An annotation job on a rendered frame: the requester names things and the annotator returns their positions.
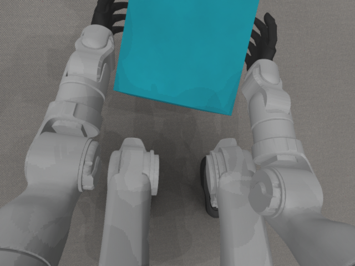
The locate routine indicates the right robot shin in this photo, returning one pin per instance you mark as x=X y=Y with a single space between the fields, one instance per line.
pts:
x=248 y=158

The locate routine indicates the robot right hand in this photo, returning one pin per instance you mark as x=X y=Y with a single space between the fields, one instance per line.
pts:
x=265 y=44

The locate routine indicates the robot right upper arm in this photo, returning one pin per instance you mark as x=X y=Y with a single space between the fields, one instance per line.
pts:
x=290 y=200

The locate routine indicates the right robot forearm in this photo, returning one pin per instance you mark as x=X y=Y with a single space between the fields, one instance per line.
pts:
x=268 y=107

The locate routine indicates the robot left hand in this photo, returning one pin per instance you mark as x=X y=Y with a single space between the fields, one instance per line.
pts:
x=103 y=14

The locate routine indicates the carton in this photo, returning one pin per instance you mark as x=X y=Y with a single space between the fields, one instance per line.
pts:
x=188 y=53

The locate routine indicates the left robot forearm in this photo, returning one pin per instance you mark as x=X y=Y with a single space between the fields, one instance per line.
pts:
x=83 y=87

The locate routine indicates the robot left upper arm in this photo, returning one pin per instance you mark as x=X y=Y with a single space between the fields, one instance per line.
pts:
x=34 y=226

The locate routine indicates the left robot thigh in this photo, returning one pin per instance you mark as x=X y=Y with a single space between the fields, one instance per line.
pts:
x=125 y=240

